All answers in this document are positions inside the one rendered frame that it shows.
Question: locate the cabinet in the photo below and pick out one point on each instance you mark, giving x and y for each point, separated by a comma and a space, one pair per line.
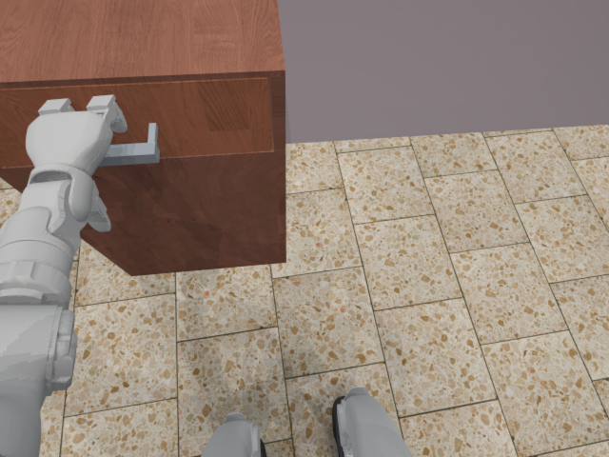
185, 213

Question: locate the handle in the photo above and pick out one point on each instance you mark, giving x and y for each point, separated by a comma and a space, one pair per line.
138, 153

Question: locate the left robot thigh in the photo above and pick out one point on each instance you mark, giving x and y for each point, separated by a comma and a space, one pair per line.
234, 439

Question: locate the robot left forearm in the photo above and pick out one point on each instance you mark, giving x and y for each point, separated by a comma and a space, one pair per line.
38, 241

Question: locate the robot left upper arm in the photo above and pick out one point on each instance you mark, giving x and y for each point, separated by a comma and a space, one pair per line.
37, 357

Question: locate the drawer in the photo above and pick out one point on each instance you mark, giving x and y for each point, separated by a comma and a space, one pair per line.
193, 117

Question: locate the robot left hand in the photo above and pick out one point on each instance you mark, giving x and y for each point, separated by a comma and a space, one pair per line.
81, 139

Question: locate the robot left shin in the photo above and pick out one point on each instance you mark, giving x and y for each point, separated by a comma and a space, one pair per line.
235, 417

